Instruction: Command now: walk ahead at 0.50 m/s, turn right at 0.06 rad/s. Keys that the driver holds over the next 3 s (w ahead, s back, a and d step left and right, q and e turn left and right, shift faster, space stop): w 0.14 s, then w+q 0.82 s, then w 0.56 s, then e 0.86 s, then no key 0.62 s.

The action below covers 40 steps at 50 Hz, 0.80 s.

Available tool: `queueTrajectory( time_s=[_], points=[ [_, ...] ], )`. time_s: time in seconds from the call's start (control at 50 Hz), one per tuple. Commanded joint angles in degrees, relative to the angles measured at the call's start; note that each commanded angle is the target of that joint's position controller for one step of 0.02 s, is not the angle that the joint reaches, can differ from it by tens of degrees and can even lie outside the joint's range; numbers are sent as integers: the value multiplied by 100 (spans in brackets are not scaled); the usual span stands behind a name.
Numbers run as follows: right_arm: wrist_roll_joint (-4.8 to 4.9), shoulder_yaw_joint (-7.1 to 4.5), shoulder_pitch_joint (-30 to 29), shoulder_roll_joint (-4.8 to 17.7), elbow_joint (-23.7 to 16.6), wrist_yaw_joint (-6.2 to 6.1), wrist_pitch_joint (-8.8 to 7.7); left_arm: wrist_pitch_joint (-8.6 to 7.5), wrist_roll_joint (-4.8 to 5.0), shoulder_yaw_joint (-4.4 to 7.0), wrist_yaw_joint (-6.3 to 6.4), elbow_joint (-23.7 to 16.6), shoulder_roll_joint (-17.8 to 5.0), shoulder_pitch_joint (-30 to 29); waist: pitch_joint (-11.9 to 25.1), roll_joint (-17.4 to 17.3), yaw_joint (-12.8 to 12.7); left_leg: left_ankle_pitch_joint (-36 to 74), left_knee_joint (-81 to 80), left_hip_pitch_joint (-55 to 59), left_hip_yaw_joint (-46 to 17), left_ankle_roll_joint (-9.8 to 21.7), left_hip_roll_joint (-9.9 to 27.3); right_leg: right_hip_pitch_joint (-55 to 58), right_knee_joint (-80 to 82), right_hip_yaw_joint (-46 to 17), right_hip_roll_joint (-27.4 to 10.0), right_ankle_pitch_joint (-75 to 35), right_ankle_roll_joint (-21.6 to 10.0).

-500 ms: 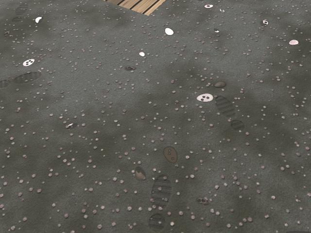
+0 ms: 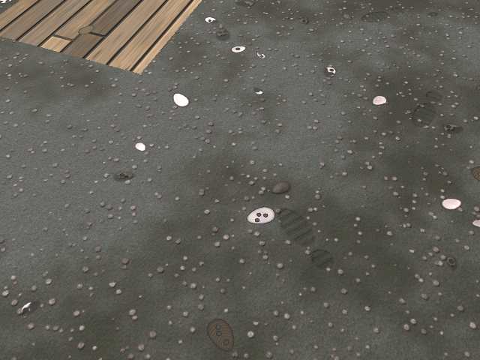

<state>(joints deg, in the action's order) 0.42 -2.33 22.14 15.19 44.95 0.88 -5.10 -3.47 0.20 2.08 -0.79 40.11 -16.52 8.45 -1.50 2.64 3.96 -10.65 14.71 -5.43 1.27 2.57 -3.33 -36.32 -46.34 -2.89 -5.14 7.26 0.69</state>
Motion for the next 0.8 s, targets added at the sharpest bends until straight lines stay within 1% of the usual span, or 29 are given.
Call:
queueTrajectory(
  time_s=[0.02,0.08,0.14,0.16,0.18,0.2,0.22,0.24,0.26,0.28,0.3,0.32,0.34,0.36,0.38,0.4,0.42,0.46,0.48,0.54,0.6,0.64,0.66,0.7,0.72,0.74,0.76,0.78,0.8],
  points=[
    [52,-257,-118,1047,-284,-51,-49,-126,20,12,-56,-445,-173,-561,-61,-648,8,1394,-642,-125,-733,891,1343,241,960,175,117,-941,32],
    [83,-266,156,1083,-91,-61,19,-163,75,34,-124,-593,-231,-992,-168,-683,110,1325,-544,196,-782,840,1539,312,1383,172,211,-1062,-71],
    [102,-305,189,1163,26,-101,111,-199,79,87,-194,-683,-366,-1084,-186,-735,-26,1735,-240,703,-857,710,1773,391,1694,156,267,-555,-296],
    [106,-317,176,1199,44,-116,142,-216,62,129,-193,-660,-451,-932,-91,-757,-147,2247,19,740,-893,652,1766,753,1789,206,350,-370,-374],
    [113,-315,74,1231,40,-129,173,-230,42,215,-168,-547,-586,-460,183,-743,-467,3048,580,657,-786,551,1621,1502,1993,338,497,-359,-494],
    [81,-262,46,1125,10,-137,186,-228,12,352,-110,-316,-851,383,752,-655,-867,3206,1569,217,-614,393,1329,2807,1991,306,429,-501,-662],
    [-78,-112,18,770,-191,-147,166,-204,-70,474,-31,-158,-1309,1467,1706,51,-1249,1471,3389,-1009,-384,165,922,4597,1750,-930,-749,-673,-1032],
    [27,47,849,177,-218,-129,80,-153,-74,509,-56,-67,-1538,1591,2360,1478,-827,-2250,5129,-3051,-431,-129,68,6074,2335,-3341,-1886,681,-1781],
    [162,-110,443,836,-127,-119,32,-143,-14,375,-48,-101,-964,1541,1891,759,-1083,-2248,5713,-3591,-1009,-112,333,5594,2738,-3442,-1729,1532,-1563],
    [245,-201,-62,1050,-288,-106,16,-150,15,301,-31,-81,-768,1213,1093,520,-1014,-1697,5742,-3829,-911,-79,558,4880,2895,-2591,-1576,1434,-1348],
    [197,-196,-291,981,-333,-128,27,-169,-10,258,-40,-85,-661,831,697,198,-817,-1219,5549,-3629,-785,-114,788,4149,3082,-2021,-1356,909,-1251],
    [114,-214,-348,899,-339,-133,64,-197,-56,229,-54,-76,-518,567,405,165,-651,-871,5334,-3451,-785,-149,934,3601,3302,-1570,-1187,516,-1233],
    [122,-218,-216,800,-301,-122,132,-245,-106,226,-56,-41,-464,419,334,368,-480,-648,5245,-3093,-806,-190,1074,3196,3492,-1197,-1071,180,-1228],
    [144,-213,-123,697,-243,-119,202,-291,-107,232,-59,1,-390,318,272,363,-400,-543,5177,-2919,-791,-226,1109,2975,3643,-880,-975,-71,-1223],
    [149,-208,-119,599,-234,-121,261,-334,-97,245,-54,68,-389,289,198,295,-347,-450,5126,-2911,-775,-259,1119,2834,3741,-597,-943,-349,-1225],
    [137,-235,-178,592,-208,-149,326,-356,-91,238,-43,127,-303,257,98,123,-341,-239,5127,-3025,-781,-230,1081,2821,3782,-237,-750,-589,-1079],
    [121,-210,-244,492,-329,-149,353,-384,-104,292,-31,191,-539,288,46,305,-277,-22,4937,-3151,-831,-301,1128,2737,3865,-147,-965,-813,-1196],
    [87,-201,-544,495,-443,-118,328,-379,-107,323,9,311,-577,366,-114,98,-370,485,4352,-3396,-880,-379,1150,2876,3944,206,-925,-1110,-1224],
    [103,-200,-670,482,-456,-97,308,-357,-126,333,36,346,-610,387,-109,-2,-400,727,4056,-3379,-811,-366,1122,2942,3964,392,-851,-1075,-1170],
    [84,-134,-1252,347,-653,29,257,-298,-73,359,88,438,-754,514,-256,-100,-634,1380,3046,-3290,-440,-284,1045,3149,3976,887,-800,-1310,-1051],
    [89,-89,-1822,276,-937,139,253,-188,-12,404,114,600,-892,852,-429,-171,-859,1340,2479,-3478,-186,-153,987,3693,3869,1090,-981,-1459,-1019],
    [95,-95,-2051,304,-1119,209,258,-86,45,429,119,680,-953,981,-472,-138,-889,1031,2247,-3590,-25,-32,908,4130,3642,1204,-1096,-1860,-956],
    [97,-113,-2078,339,-1194,242,263,-37,67,443,127,694,-999,972,-433,-86,-833,802,2165,-3495,83,53,822,4275,3446,1282,-1130,-2357,-901],
    [89,-212,-1836,522,-1252,269,302,44,102,489,173,657,-1167,868,-99,151,-570,227,2158,-2864,412,273,456,4453,2717,1449,-1124,-4221,-771],
    [90,-306,-1413,684,-1188,261,328,90,116,509,199,630,-1240,811,189,239,-296,-31,2171,-2284,542,412,229,4432,2025,1513,-1086,-4976,-708],
    [100,-457,-645,931,-1018,215,345,122,144,504,221,597,-1258,700,595,181,167,121,1876,-1200,575,605,-3,4075,969,1626,-938,-5030,-571],
    [102,-650,310,1313,-787,106,401,89,96,438,242,530,-1127,686,1086,-182,642,344,1591,522,-55,874,199,2883,-591,1636,-710,-3734,-329],
    [145,-752,208,1986,-778,38,375,-48,-154,151,143,214,-205,1287,1470,-1792,-72,-197,1341,2615,-3148,1912,1756,90,-2709,1346,423,1940,55],
    [88,-624,362,1608,-993,65,270,-293,16,154,52,125,-527,843,2390,-1250,254,-1108,363,3083,-5054,2378,2322,-693,-3567,-119,781,2757,34]
  ],
)
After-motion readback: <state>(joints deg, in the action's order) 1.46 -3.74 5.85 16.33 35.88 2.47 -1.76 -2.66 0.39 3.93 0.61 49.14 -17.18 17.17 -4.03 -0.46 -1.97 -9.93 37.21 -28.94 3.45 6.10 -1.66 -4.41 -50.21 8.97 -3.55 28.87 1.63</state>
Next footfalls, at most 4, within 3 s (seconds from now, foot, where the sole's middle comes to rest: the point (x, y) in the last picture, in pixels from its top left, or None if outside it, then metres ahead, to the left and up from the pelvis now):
0.20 right None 0.29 -0.15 -0.79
0.76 left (184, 338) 0.55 0.13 -0.79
1.26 right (208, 233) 0.89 0.05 -0.79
1.72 left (109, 205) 1.02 0.38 -0.79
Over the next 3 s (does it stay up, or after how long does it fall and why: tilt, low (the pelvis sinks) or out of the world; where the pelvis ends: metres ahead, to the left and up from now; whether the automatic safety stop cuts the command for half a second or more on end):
stays up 0.99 0.23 -0.01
